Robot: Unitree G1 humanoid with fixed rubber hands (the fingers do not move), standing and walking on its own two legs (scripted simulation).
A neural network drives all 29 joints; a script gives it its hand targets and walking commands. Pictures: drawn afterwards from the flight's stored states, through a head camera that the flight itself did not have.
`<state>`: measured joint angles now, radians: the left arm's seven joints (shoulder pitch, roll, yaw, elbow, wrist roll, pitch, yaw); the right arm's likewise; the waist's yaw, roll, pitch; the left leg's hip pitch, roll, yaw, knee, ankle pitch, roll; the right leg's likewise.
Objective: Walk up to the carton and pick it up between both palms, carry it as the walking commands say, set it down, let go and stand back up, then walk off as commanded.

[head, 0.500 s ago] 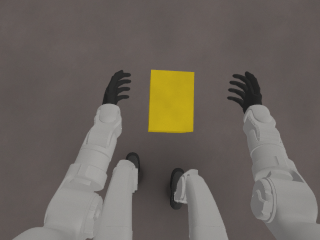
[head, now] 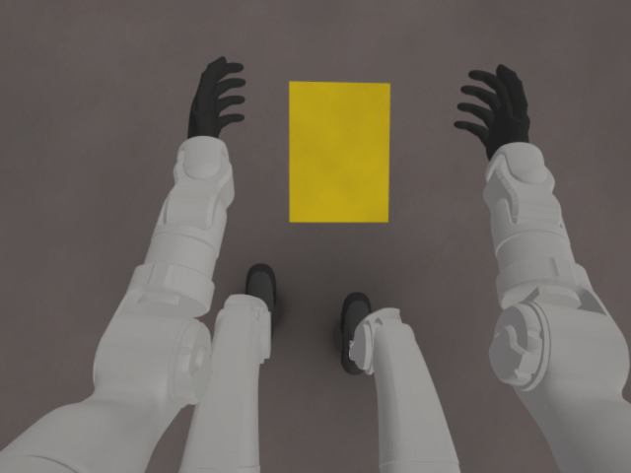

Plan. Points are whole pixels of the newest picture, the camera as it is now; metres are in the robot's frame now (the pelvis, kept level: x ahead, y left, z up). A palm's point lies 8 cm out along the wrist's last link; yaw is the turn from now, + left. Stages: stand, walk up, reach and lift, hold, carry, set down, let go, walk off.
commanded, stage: reach and lift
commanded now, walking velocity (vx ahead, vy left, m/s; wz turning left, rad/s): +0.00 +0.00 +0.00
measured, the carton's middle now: (331, 163) +0.48 -0.02 -0.51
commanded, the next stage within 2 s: none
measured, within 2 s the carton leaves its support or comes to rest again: neither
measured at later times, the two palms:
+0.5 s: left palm (236, 152) +0.45 +0.14 -0.31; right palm (448, 157) +0.47 -0.19 -0.30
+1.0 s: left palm (241, 154) +0.47 +0.15 -0.42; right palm (415, 173) +0.46 -0.18 -0.42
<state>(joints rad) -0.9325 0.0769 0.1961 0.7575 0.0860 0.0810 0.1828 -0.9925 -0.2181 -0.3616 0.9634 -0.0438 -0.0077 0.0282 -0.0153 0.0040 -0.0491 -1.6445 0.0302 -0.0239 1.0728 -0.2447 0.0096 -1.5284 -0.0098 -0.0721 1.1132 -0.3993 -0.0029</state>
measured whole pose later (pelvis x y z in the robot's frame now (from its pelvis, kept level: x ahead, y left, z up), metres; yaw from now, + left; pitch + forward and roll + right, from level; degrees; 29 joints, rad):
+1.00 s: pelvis -0.06 +0.00 -0.22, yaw -1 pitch +40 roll -3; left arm -1.37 0.24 0.21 1.07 -0.11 0.03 0.19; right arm -1.36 -0.29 -0.16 1.14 0.14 0.01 -0.08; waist 0.00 0.02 0.31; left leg -2.23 0.02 -0.03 1.95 -0.42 0.01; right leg -2.10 -0.01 -0.03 2.05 -0.64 0.00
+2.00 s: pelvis -0.06 +0.00 -0.24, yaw -2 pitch +38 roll -2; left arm -1.46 0.21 0.16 1.18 -0.09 -0.01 0.18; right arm -1.44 -0.27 -0.10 1.16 0.08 0.03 -0.09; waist 0.01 0.02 0.35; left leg -2.23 0.00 -0.04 2.01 -0.42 0.00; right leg -2.11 0.01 -0.02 2.10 -0.64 0.01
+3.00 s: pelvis -0.07 +0.00 -0.25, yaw -4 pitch +32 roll +1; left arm -1.42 0.12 0.31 0.89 -0.01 0.23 0.23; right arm -1.34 -0.18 -0.27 0.77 -0.06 0.33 -0.10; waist 0.05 0.01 0.40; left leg -2.15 -0.06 -0.06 2.05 -0.46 -0.04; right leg -2.09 0.08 0.02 2.14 -0.60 0.03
